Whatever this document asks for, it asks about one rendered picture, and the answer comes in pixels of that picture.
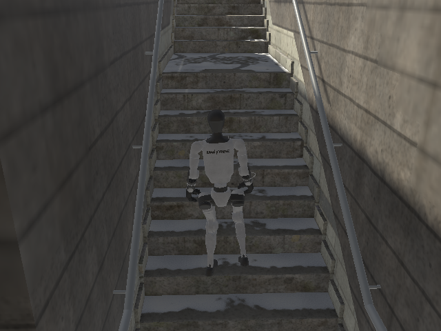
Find stairs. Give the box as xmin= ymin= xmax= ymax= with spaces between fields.
xmin=140 ymin=73 xmax=338 ymax=331
xmin=174 ymin=0 xmax=268 ymax=53

